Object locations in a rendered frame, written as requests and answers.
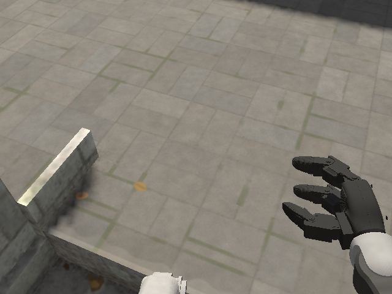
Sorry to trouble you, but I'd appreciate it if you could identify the robot right forearm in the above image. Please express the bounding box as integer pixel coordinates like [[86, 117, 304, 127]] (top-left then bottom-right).
[[349, 232, 392, 294]]

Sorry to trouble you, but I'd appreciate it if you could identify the robot left thigh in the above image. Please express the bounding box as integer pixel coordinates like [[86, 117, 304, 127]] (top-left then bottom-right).
[[138, 272, 187, 294]]

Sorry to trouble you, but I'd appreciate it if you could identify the robot right hand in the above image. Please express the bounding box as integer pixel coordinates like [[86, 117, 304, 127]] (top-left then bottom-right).
[[282, 156, 388, 250]]

